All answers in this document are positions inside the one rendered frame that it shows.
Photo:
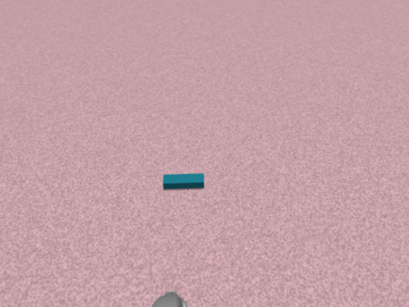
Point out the carton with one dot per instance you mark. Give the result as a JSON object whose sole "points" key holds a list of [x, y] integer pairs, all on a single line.
{"points": [[182, 181]]}

